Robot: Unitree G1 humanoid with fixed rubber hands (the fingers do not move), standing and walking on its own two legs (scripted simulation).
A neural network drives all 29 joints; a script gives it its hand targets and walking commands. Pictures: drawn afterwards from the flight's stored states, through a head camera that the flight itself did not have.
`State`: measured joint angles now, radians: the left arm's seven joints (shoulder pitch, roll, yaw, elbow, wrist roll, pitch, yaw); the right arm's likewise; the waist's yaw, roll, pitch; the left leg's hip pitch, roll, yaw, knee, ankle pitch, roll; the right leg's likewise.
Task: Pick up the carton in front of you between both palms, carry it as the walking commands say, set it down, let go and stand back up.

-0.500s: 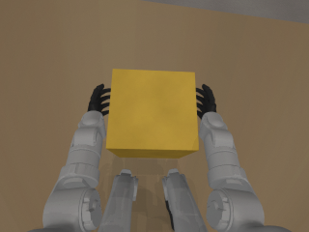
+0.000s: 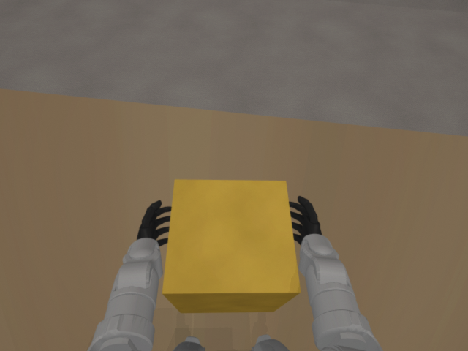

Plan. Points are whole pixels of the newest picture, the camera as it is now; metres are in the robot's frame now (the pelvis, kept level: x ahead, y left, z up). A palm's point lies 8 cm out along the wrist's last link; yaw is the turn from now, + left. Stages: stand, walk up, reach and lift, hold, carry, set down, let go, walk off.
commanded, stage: reach and lift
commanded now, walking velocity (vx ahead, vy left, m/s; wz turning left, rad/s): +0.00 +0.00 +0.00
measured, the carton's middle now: (229, 252) +0.32 +0.00 -0.10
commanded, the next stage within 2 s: hold in 1.36 s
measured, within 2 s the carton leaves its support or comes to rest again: neither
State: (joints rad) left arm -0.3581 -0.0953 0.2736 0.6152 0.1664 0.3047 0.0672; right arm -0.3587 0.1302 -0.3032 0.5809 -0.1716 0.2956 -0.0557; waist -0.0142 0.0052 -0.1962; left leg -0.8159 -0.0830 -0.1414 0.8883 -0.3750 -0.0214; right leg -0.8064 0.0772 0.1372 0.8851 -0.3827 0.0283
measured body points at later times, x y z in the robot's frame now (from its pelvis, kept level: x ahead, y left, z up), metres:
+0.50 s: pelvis +0.00 +0.00 +0.05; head -0.03 +0.00 +0.50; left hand +0.30 +0.15 +0.06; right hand +0.31 -0.15 +0.07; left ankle +0.03 +0.13 -0.69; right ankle +0.02 -0.13 -0.69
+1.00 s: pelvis +0.01 +0.00 +0.05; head -0.02 +0.00 +0.50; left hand +0.31 +0.15 +0.07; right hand +0.31 -0.15 +0.07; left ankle +0.03 +0.13 -0.69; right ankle +0.02 -0.13 -0.69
